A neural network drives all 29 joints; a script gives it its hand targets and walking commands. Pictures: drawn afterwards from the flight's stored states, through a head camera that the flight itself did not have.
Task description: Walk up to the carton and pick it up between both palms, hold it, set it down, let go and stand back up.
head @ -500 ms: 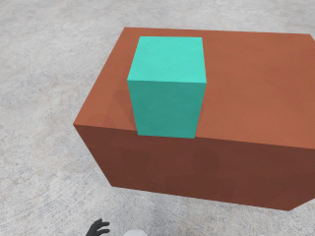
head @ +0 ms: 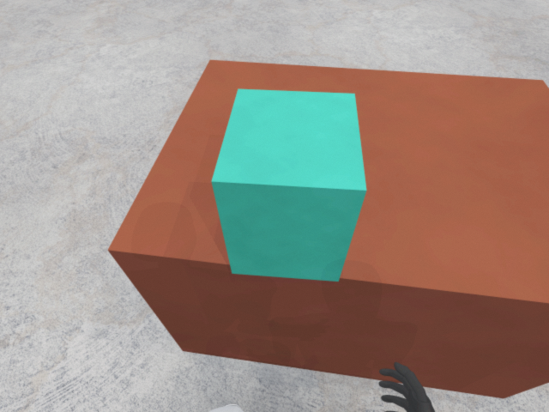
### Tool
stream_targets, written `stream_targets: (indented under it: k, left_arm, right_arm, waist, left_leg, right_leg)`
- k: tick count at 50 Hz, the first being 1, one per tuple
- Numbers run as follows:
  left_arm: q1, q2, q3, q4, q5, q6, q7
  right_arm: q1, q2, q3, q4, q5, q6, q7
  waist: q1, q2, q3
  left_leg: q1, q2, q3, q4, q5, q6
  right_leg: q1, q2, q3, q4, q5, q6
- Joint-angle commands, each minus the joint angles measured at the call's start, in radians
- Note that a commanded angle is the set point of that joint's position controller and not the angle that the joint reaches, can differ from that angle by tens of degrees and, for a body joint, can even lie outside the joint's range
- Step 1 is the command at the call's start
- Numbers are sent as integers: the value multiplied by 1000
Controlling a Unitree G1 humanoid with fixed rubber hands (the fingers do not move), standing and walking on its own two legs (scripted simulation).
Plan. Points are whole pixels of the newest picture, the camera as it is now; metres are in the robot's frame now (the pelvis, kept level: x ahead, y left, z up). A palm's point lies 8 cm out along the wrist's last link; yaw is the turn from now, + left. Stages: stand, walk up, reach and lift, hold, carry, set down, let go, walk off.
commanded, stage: walk up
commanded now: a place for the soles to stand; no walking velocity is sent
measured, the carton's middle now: (290, 188) +0.48 +0.02 +0.04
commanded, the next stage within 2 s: none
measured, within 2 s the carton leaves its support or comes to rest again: neither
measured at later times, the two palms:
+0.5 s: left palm out of the picture +0.13 +0.20 -0.10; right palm out of the picture +0.09 -0.23 -0.11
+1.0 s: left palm out of the picture +0.13 +0.23 -0.10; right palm out of the picture +0.10 -0.21 -0.11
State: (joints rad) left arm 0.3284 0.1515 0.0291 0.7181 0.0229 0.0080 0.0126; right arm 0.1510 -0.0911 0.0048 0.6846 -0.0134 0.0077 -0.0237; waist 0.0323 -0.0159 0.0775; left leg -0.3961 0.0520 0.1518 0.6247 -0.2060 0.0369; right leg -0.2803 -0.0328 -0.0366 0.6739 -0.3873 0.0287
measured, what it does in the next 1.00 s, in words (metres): stands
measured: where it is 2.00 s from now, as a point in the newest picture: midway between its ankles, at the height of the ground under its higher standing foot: outside the picture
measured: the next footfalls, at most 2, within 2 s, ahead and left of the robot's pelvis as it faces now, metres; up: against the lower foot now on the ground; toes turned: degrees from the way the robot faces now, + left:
none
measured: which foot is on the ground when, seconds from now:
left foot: down 0.00-1.00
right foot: down 0.00-1.00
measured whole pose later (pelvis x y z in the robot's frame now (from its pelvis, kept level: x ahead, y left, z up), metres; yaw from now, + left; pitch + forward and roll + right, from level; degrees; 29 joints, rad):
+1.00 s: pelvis +0.03 +0.02 +0.01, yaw -5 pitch -1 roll +0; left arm 0.33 0.14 0.01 0.70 0.02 -0.02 0.02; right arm 0.25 -0.20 -0.01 0.77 -0.02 0.03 0.04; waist 0.00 0.01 0.03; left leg -0.29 0.06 0.22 0.54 -0.23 0.05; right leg -0.20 -0.02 0.05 0.56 -0.34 0.03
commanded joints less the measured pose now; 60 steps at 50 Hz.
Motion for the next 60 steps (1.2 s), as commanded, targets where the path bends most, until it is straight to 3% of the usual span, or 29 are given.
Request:
stream_targets:
  k: [1,2,4,6,12,26,41,42,44,47,53,60]
  left_arm:
    - [54,98,25,-111,17,-52,2]
    - [-5,139,36,-106,-16,-53,1]
    - [-29,99,22,-104,-33,-58,-8]
    - [-12,76,14,-104,-30,-63,-14]
    - [6,82,16,-101,-22,-70,-13]
    - [-12,86,8,-83,-20,-67,-4]
    - [-2,92,2,-72,-14,-60,-2]
    - [34,87,7,-95,6,-63,9]
    - [-3,139,23,-103,2,-61,17]
    - [-9,122,18,-114,-1,-57,20]
    - [-1,79,0,-119,3,-49,17]
    - [7,75,-8,-115,5,-44,26]
  right_arm:
    - [-16,-106,-27,-74,30,-14,31]
    - [-28,-79,-21,-67,12,-12,30]
    - [3,-84,-16,-32,-10,-18,33]
    - [20,-110,-19,-9,-15,-27,37]
    - [36,-131,-19,19,-5,-33,41]
    - [97,-161,-26,38,4,-31,38]
    - [78,-169,-27,32,10,-22,37]
    - [77,-222,-43,24,-1,-10,48]
    - [64,-172,-31,3,-9,-1,58]
    - [77,-183,-35,-5,-6,0,67]
    - [93,-210,-43,-15,6,-4,67]
    - [101,-222,-48,-40,8,3,65]
  waist:
    - [-28,-20,-109]
    - [-48,-65,-53]
    - [-51,-77,-18]
    - [-39,-83,-44]
    - [-25,-20,-75]
    - [-36,5,-93]
    - [-40,5,-86]
    - [-21,76,-95]
    - [-34,-31,-69]
    - [-38,-46,-66]
    - [-32,16,-80]
    - [-31,32,-89]
  left_leg:
    - [39,61,-86,-98,-138,-4]
    - [175,20,-70,-75,-117,-18]
    - [227,31,-93,-114,-40,-19]
    - [233,54,-106,-144,21,-18]
    - [230,67,-94,-183,46,-24]
    - [264,93,-75,-179,104,-9]
    - [273,108,-58,-193,60,1]
    - [242,61,-23,-144,-9,11]
    - [234,51,-41,-129,-19,7]
    - [256,56,-53,-140,-19,12]
    - [235,105,-81,-222,-38,39]
    - [225,127,-81,-255,-63,53]
  right_leg:
    - [-15,-129,241,-281,32,-60]
    - [-176,-166,261,-336,30,-86]
    - [-194,-125,203,-351,41,-70]
    - [-123,-97,165,-323,140,-53]
    - [-41,-83,144,-295,202,-52]
    - [-38,-58,136,-256,258,-46]
    - [-69,-35,152,-246,219,-33]
    - [-41,-78,186,-277,223,-42]
    - [-87,-98,226,-292,215,-63]
    - [-117,-84,210,-291,187,-57]
    - [-70,-30,125,-213,162,-15]
    - [-49,-19,84,-177,136,6]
